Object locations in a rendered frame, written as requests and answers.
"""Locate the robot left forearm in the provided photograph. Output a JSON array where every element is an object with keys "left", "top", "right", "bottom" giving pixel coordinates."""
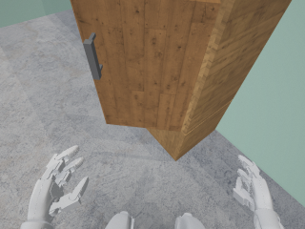
[{"left": 20, "top": 219, "right": 53, "bottom": 229}]

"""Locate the robot left hand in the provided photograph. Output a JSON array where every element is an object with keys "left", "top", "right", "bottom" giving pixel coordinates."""
[{"left": 27, "top": 145, "right": 90, "bottom": 223}]

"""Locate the right robot shin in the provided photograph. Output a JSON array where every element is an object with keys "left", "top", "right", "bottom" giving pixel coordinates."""
[{"left": 183, "top": 213, "right": 193, "bottom": 217}]

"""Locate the robot right hand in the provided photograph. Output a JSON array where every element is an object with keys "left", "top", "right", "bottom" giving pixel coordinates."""
[{"left": 233, "top": 155, "right": 274, "bottom": 212}]

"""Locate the handle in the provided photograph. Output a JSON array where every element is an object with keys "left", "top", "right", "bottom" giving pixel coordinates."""
[{"left": 83, "top": 32, "right": 103, "bottom": 80}]

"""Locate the cupboard door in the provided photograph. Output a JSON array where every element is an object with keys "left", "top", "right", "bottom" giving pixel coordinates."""
[{"left": 70, "top": 0, "right": 221, "bottom": 132}]

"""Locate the robot right thigh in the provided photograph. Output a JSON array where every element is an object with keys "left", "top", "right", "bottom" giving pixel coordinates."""
[{"left": 174, "top": 215, "right": 206, "bottom": 229}]

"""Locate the robot right forearm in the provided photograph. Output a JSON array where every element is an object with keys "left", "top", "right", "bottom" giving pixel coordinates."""
[{"left": 253, "top": 208, "right": 285, "bottom": 229}]

